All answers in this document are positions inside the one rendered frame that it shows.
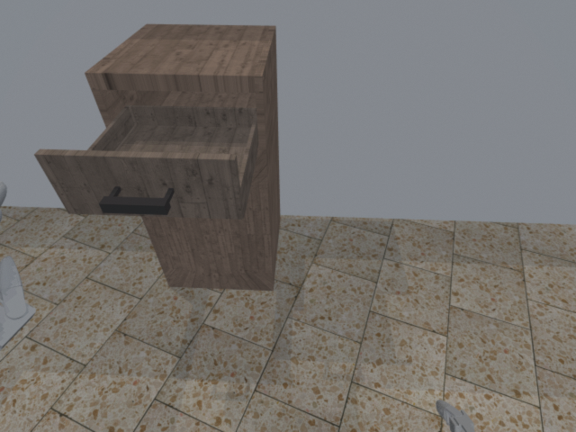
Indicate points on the right robot hand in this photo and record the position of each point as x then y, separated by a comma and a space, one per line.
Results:
458, 420

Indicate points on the handle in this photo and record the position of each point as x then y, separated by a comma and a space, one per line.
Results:
136, 205

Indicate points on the left robot hand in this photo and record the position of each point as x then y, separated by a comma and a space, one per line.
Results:
14, 313

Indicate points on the drawer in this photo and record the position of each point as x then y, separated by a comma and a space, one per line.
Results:
207, 154

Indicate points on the cabinet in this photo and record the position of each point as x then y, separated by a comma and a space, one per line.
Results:
206, 66

